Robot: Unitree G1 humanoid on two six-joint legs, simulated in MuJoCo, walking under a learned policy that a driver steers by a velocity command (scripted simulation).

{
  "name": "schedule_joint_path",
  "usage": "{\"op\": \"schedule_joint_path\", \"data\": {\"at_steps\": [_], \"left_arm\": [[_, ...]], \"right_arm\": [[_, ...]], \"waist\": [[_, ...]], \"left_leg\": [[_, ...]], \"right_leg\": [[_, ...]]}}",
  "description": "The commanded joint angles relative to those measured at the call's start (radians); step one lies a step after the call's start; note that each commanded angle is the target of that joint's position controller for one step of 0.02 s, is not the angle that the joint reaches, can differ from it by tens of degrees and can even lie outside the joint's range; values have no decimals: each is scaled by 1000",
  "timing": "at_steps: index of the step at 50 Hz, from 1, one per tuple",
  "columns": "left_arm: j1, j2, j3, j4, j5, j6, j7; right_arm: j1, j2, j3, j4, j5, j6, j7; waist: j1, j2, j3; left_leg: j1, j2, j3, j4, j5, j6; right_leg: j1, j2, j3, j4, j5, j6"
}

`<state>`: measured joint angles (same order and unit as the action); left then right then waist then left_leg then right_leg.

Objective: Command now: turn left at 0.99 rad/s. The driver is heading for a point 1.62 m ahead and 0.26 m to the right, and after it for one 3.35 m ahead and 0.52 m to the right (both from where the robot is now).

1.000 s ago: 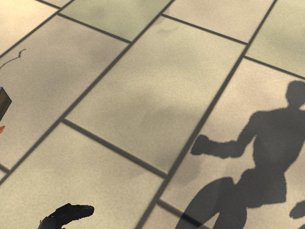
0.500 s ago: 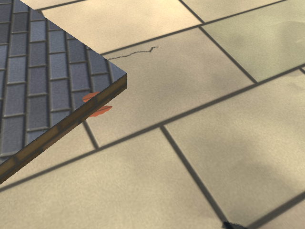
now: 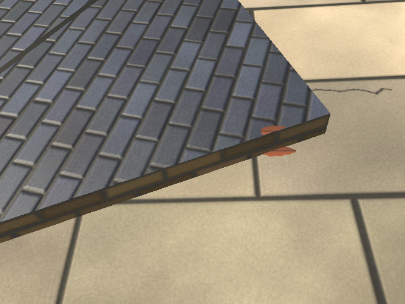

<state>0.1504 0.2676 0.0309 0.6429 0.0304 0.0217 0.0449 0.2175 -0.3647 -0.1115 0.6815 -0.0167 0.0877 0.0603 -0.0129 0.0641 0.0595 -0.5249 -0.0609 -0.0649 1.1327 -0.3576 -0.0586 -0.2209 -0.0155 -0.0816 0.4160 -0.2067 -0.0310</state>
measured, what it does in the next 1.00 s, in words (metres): steps on the spot, turning right: left foot, then right foot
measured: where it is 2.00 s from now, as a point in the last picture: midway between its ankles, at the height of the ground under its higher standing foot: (243, 249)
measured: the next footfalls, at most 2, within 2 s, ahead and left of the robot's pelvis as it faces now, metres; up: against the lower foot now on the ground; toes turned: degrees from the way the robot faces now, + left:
left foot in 0.22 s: +0.01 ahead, +0.13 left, +0.00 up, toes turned +10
right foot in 0.68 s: +0.00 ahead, -0.07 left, +0.00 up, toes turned -14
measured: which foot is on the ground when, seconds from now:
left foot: up 0.00-0.20, down 0.22-0.68, up 0.70-1.00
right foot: down 0.00-0.22, up 0.24-0.66, down 0.68-1.00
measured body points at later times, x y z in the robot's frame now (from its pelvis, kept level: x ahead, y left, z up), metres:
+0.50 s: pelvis -0.01 +0.04 +0.00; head +0.01 +0.05 +0.45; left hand +0.01 +0.32 -0.14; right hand +0.19 -0.18 -0.09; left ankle -0.03 +0.13 -0.74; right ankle -0.04 -0.08 -0.68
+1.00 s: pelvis -0.02 +0.00 +0.00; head +0.01 -0.04 +0.44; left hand +0.22 +0.22 -0.08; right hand +0.00 -0.31 -0.12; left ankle +0.08 +0.14 -0.69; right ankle -0.04 -0.06 -0.74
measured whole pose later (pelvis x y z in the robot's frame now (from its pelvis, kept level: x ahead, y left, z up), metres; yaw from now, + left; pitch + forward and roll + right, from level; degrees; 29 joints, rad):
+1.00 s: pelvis -0.02 +0.00 +0.00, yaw -26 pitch +2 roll +2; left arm 0.25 0.33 0.08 0.64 0.01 0.06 -0.02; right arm 0.16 -0.32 -0.05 0.70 -0.04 0.05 0.00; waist 0.02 0.03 0.05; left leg -0.52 0.01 -0.08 0.92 -0.33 -0.07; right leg -0.27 0.14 0.16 0.46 -0.21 -0.10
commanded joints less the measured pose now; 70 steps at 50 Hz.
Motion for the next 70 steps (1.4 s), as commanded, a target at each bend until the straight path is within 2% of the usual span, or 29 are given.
{"op": "schedule_joint_path", "data": {"at_steps": [1,5,9,10,11,12,13,14,17,20,24,32,33,34,35,36,38,40,43,47,48,50,56,63,64,65,66,68,70], "left_arm": [[69,159,50,-40,1,-14,-1],[65,181,66,-36,4,-16,-25],[78,196,68,-1,-11,-15,-45],[62,182,61,7,-28,-7,-50],[104,122,41,17,-36,-5,-59],[152,-20,-4,-25,-24,-3,-77],[104,32,6,12,-21,20,-67],[92,68,18,14,-40,29,-71],[157,165,65,72,-23,31,-72],[177,131,67,87,-28,42,-70],[114,95,61,46,-20,56,-84],[113,80,64,-25,-32,53,-104],[148,85,67,-18,-25,45,-100],[214,161,87,0,-6,30,-84],[251,346,131,-13,-17,18,-73],[310,320,137,-8,-24,19,-69],[161,239,109,-31,-25,34,-54],[50,189,91,-64,-36,38,-46],[90,210,96,-53,-36,28,-54],[123,233,104,-51,-25,31,-53],[144,240,107,-50,-21,30,-55],[137,221,94,-54,-9,22,-63],[172,202,70,-11,7,-42,-69],[57,194,57,-6,2,-77,-53],[42,162,45,-9,17,-82,-49],[-18,93,19,-47,32,-93,-47],[-40,68,7,-112,18,-109,-60],[-72,146,18,-83,40,-125,-73],[-67,137,11,-73,48,-120,-83]], "right_arm": [[-68,-44,0,-94,5,-4,12],[-104,-18,14,-123,18,1,20],[-37,5,26,-96,13,-13,-8],[18,13,33,-70,-3,-25,-20],[49,-23,32,-54,-27,-41,-32],[12,-101,36,-82,-23,-59,-42],[23,-28,54,-65,-8,-68,-59],[-50,0,69,-58,-12,-71,-66],[-108,-47,56,-53,-1,-58,-96],[-106,-9,62,-62,-1,-51,-103],[-94,7,61,-49,-14,-57,-111],[-103,-50,28,-33,-5,-78,-72],[-97,-52,23,-25,4,-74,-66],[-61,-32,23,-21,8,-71,-57],[-127,40,47,-115,3,-60,-55],[-185,10,47,-116,-21,-48,-68],[-138,-5,44,-85,-2,-58,-70],[-103,-34,36,-61,-24,-65,-73],[-68,-17,42,-48,-20,-51,-68],[-104,-21,48,-62,-15,-44,-74],[-104,-31,49,-61,-22,-48,-71],[-79,-48,45,-39,-26,-54,-58],[-139,-36,57,-35,-8,-95,-23],[60,-35,56,10,8,-113,-5],[209,-65,41,67,3,-124,-12],[382,-154,17,103,-10,-136,-24],[330,-187,13,71,-6,-139,-15],[233,-139,9,41,-1,-141,-17],[250,-115,14,57,8,-148,-34]], "waist": [[57,-213,-74],[57,-253,-100],[25,-278,-133],[-18,-235,-128],[-16,-105,-168],[28,210,-201],[-42,115,-223],[-2,119,-143],[22,152,-59],[17,70,-71],[-5,75,-35],[31,63,-98],[61,14,-107],[89,-177,-106],[87,-439,-70],[140,-259,-123],[60,-162,-50],[21,-166,-63],[24,-115,-110],[54,-158,-89],[67,-162,-123],[71,-217,-124],[94,-204,-43],[-41,-96,5],[-101,6,-29],[-168,220,-69],[-102,304,-24],[-69,-5,-5],[-49,-52,-13]], "left_leg": [[-114,49,60,-71,-36,-24],[43,75,118,-261,-83,0],[253,0,136,-559,-42,54],[361,2,125,-776,133,67],[554,118,-18,-873,259,81],[656,452,-320,-831,703,169],[481,448,-205,-797,740,267],[443,390,-127,-805,677,264],[431,309,25,-790,741,227],[442,334,73,-797,634,243],[451,361,91,-821,426,250],[384,420,182,-667,426,185],[326,395,225,-578,338,133],[198,304,290,-349,141,61],[-130,80,265,-132,-329,-23],[-164,76,69,16,-348,-14],[-172,117,15,13,-133,7],[-118,106,24,-19,-6,4],[-94,83,14,-58,22,-10],[-118,61,-8,-180,26,-18],[-104,57,-14,-203,24,-17],[-111,70,12,-248,39,-11],[-67,104,67,-408,89,50],[326,50,151,-599,44,180],[494,33,95,-645,-42,198],[622,231,-260,-799,-308,250],[701,352,-825,-1032,-530,342],[662,337,-667,-949,-377,352],[590,253,-503,-969,-237,320]], "right_leg": [[227,-257,125,-89,354,-159],[187,-284,15,-41,424,-140],[114,-257,23,66,512,-124],[57,-238,5,116,474,-85],[-82,-198,-25,193,279,-19],[-269,-80,-83,310,-327,61],[-130,-89,63,334,-390,60],[-132,-58,82,371,-363,54],[-217,-4,67,562,-263,50],[-263,-5,58,688,-247,70],[-302,-34,36,580,-211,83],[-76,-16,-43,249,-186,3],[11,-4,-24,130,-82,-14],[113,-87,183,-50,27,-53],[181,-352,662,-109,394,-216],[214,-358,649,-105,379,-296],[133,-250,490,-116,155,-252],[99,-155,411,-104,216,-199],[115,-126,413,-72,290,-186],[112,-103,504,-72,145,-187],[115,-94,549,-108,-92,-199],[114,-112,590,-178,-416,-208],[94,-170,537,-231,-428,-192],[-115,-184,276,-163,-383,-134],[-197,-115,176,66,-248,-115],[-357,-6,21,486,-97,-64],[-693,135,81,652,-240,-18],[-737,4,175,754,-76,-4],[-657,-35,156,681,-35,28]]}}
